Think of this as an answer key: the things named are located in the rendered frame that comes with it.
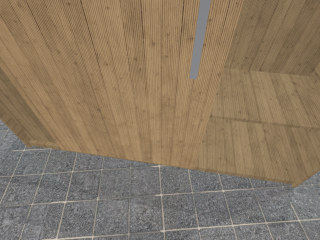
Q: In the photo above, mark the handle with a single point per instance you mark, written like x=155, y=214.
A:
x=202, y=19

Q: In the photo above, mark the wardrobe door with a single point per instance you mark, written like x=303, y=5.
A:
x=112, y=77
x=19, y=110

